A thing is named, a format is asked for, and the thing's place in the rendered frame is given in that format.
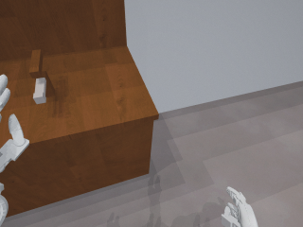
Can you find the counter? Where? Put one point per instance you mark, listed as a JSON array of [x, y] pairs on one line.
[[95, 127]]

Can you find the right robot hand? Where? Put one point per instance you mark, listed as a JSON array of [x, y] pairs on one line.
[[241, 216]]

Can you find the left robot hand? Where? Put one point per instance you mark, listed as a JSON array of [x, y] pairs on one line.
[[13, 148]]

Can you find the tap lever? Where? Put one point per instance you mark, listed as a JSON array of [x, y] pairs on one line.
[[40, 89]]

